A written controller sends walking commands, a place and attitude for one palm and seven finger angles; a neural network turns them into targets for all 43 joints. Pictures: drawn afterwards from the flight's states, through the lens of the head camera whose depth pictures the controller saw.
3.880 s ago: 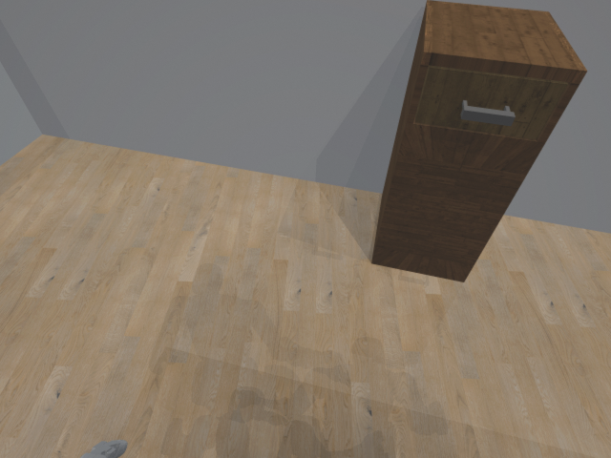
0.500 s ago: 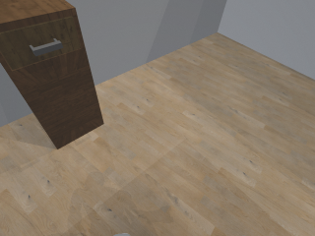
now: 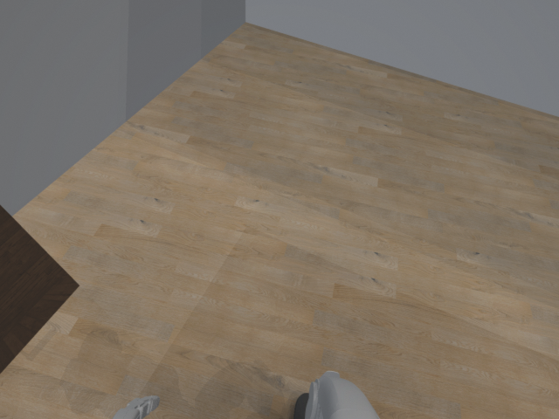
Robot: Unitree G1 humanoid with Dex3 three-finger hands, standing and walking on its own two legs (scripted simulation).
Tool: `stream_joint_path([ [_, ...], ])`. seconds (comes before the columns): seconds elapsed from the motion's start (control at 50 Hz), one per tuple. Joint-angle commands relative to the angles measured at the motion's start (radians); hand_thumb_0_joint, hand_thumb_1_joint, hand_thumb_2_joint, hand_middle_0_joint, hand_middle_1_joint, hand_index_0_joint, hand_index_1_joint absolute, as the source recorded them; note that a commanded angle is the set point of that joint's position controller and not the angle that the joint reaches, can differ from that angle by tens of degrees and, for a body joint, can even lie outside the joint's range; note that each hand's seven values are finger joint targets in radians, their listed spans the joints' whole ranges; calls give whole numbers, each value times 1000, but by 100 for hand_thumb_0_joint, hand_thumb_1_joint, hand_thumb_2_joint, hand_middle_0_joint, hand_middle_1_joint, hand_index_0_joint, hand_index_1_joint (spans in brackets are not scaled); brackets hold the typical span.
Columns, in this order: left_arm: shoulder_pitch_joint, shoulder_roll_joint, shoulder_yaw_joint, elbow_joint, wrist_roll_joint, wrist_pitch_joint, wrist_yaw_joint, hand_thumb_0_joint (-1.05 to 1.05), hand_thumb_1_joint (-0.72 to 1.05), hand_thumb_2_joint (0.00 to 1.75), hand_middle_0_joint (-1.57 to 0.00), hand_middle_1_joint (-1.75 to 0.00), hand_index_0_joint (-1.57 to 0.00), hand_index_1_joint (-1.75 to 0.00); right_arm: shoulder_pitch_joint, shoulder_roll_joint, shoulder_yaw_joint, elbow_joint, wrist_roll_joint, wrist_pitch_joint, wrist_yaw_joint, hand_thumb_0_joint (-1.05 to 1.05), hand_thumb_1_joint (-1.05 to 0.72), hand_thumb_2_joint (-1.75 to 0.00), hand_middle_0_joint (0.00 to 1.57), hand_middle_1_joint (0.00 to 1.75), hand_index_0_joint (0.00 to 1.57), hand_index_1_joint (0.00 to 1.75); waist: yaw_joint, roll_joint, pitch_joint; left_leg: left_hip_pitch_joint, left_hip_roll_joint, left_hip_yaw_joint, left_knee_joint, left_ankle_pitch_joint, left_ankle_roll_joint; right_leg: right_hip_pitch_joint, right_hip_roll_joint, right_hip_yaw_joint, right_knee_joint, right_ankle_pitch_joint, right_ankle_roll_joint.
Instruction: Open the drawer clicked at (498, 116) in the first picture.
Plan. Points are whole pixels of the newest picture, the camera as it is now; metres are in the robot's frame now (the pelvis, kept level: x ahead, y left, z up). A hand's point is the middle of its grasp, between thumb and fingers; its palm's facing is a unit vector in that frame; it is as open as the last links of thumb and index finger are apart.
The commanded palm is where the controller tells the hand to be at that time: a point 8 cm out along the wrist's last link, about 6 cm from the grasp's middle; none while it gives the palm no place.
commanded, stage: walk to a spot facing it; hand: left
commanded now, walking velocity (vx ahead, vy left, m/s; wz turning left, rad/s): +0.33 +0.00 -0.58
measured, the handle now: out of the picture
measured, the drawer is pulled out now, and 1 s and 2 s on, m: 0.00 0.00 0.00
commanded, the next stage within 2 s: turn to face it in 0.62 s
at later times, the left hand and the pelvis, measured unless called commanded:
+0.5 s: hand (168, 317) +0.30 +0.20 -0.16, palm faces -0.16 -0.96 -0.23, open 7.3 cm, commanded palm none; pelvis +0.25 +0.01 +0.00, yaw -16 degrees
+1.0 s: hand (233, 208) +0.55 +0.10 -0.15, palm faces -0.44 -0.87 -0.23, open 7.4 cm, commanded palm none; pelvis +0.36 -0.01 +0.00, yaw -24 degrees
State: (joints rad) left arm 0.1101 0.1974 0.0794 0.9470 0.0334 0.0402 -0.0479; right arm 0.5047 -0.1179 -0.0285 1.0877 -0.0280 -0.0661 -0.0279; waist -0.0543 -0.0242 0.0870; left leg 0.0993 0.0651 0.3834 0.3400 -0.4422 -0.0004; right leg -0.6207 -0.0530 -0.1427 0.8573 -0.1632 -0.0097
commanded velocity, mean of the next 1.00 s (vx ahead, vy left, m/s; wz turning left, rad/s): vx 0.12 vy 0.00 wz -0.19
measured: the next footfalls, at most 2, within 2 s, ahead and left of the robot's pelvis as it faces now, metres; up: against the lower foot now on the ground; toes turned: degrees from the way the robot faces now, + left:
right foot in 0.10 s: +0.19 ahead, -0.09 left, +0.00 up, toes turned -13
left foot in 0.56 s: +0.44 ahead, +0.11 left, +0.00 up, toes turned -10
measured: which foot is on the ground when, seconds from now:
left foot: down 0.00-0.08, up 0.10-0.54, down 0.56-0.98, up 1.00-1.00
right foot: up 0.00-0.08, down 0.10-0.56, up 0.58-0.92, down 0.94-1.00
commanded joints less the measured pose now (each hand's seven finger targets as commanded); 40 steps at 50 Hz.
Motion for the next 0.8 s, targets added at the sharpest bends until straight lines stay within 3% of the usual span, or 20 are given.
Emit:
stream_joint_path([
  [0.0,6,35,1,-73,-1,-49,3,0,90,90,-20,-30,-20,-30,30,-211,-45,-44,4,-10,-7,0,-90,-90,20,30,20,30,69,182,-41,78,276,-42,176,1335,48,98,111,-100,-167,-99,-69],
  [0.02,87,56,10,-50,3,-54,7,0,90,90,-20,-30,-20,-30,5,-224,-47,-58,8,-9,-6,0,-90,-90,20,30,20,30,108,199,-83,28,267,-25,290,1374,34,223,132,-107,-192,-86,-85],
  [0.04,219,95,24,-14,5,-65,11,0,90,90,-20,-30,-20,-30,-40,-241,-49,-78,12,-8,-2,0,-90,-90,20,30,20,30,179,199,-153,-68,259,-20,474,1273,19,434,131,-94,-258,-47,-104],
  [0.06,344,179,44,21,8,-76,17,0,90,90,-20,-30,-20,-30,-53,-220,-44,-99,27,-5,12,0,-90,-90,20,30,20,30,238,91,-260,-321,225,-30,767,906,-11,760,-4,71,-319,46,-169],
  [0.08,406,278,63,29,-6,-86,33,0,90,90,-20,-30,-20,-30,-31,-136,-31,-141,39,-12,13,0,-90,-90,20,30,20,30,216,-133,-390,-693,26,-116,1135,-104,-71,1019,-325,665,-370,225,-326],
  [0.1,383,294,66,17,-33,-73,50,0,90,90,-20,-30,-20,-30,-135,-161,-38,-177,38,-11,5,0,-90,-90,20,30,20,30,215,-48,-359,-782,28,-293,1236,-131,-40,957,-376,769,-486,229,-367],
  [0.12,300,273,60,1,-34,-66,54,0,90,90,-20,-30,-20,-30,-163,-145,-43,-184,29,-10,7,0,-90,-90,20,30,20,30,172,24,-203,-804,84,-340,1212,-19,-27,806,-355,633,-522,123,-347],
  [0.16,162,189,29,-31,-34,-81,52,0,90,90,-20,-30,-20,-30,-168,-145,-39,-170,11,10,14,0,-90,-90,20,30,20,30,83,60,-84,-730,137,-374,1096,110,-45,492,-272,500,-590,2,-226],
  [0.18,144,156,15,-27,-28,-94,54,0,90,90,-20,-30,-20,-30,-180,-134,-38,-160,5,22,14,0,-90,-90,20,30,20,30,64,79,-19,-663,141,-372,1033,126,-45,344,-234,443,-613,60,-202],
  [0.24,137,147,11,-12,-11,-113,52,0,90,90,-20,-30,-20,-30,-123,-106,-37,-153,2,42,17,0,-90,-90,20,30,20,30,5,22,-32,-620,130,-349,883,145,-67,264,-156,304,-600,194,-190],
  [0.34,180,147,16,-3,-13,-120,45,0,90,90,-20,-30,-20,-30,-286,-111,-32,-218,4,33,35,0,-90,-90,20,30,20,30,42,-97,-47,-657,101,-323,598,252,-91,343,-86,276,-546,297,-176],
  [0.44,240,177,30,-9,-12,-101,51,0,90,90,-20,-30,-20,-30,-422,-132,-29,-269,8,11,34,0,-90,-90,20,30,20,30,104,-133,-101,-584,17,-279,338,203,-74,507,-97,356,-426,451,-152],
  [0.48,232,182,34,-18,-17,-91,55,0,90,90,-20,-30,-20,-30,-385,-157,-35,-259,10,7,23,0,-90,-90,20,30,20,30,78,-133,-144,-469,-6,-264,208,237,-67,535,-85,365,-329,550,-126],
  [0.5,212,174,34,-24,-21,-88,59,0,90,90,-20,-30,-20,-30,-285,-194,-44,-228,7,2,13,0,-90,-90,20,30,20,30,29,-84,-197,-259,17,-282,95,360,-56,443,-57,349,-204,505,-87],
  [0.52,220,133,30,-42,-37,-86,56,0,90,90,-20,-30,-20,-30,-164,-297,-65,-204,-5,-3,3,0,-90,-90,20,30,20,30,-17,103,-311,29,228,-472,92,625,10,242,50,253,9,199,-23],
  [0.54,259,82,14,-50,-44,-92,48,0,90,90,-20,-30,-20,-30,-74,-373,-79,-180,-4,2,4,0,-90,-90,20,30,20,30,-30,328,-405,220,513,-701,145,1021,144,27,111,153,336,-482,23],
  [0.56,249,124,19,-45,-31,-85,56,0,90,90,-20,-30,-20,-30,-83,-329,-60,-185,5,17,7,0,-90,-90,20,30,20,30,-29,206,-356,115,515,-636,134,1026,188,22,53,197,464,-482,25],
  [0.62,157,108,27,-57,-13,-56,36,0,90,90,-20,-30,-20,-30,-257,-221,-32,-219,2,17,2,0,-90,-90,20,30,20,30,24,214,-125,-185,388,-443,40,798,112,9,-20,164,484,-334,56],
  [0.68,188,64,23,-57,-13,-16,21,0,90,90,-20,-30,-20,-30,-299,-205,-33,-211,2,21,1,0,-90,-90,20,30,20,30,66,241,-90,-296,309,-271,11,685,77,87,-24,106,376,-250,62],
  [0.78,158,12,0,-46,-12,-10,37,0,90,90,-20,-30,-20,-30,-261,-202,-36,-170,-2,29,7,0,-90,-90,20,30,20,30,51,252,-76,-356,263,-242,-29,589,114,191,-24,66,79,-174,61],
])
